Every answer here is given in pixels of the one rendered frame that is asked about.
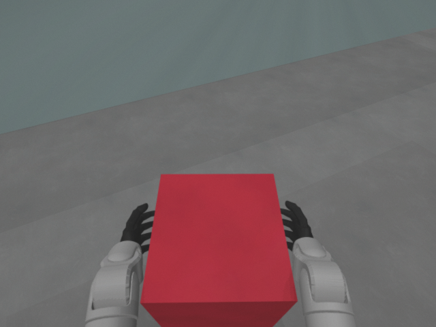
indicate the left robot hand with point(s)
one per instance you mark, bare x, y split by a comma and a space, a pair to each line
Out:
134, 228

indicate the right robot hand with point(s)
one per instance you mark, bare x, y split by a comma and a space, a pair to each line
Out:
298, 225

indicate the carton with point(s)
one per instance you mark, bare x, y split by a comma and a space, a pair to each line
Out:
218, 254

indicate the left robot forearm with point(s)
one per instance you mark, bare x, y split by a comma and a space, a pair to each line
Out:
114, 293

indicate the right robot forearm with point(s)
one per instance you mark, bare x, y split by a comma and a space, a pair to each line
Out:
323, 287

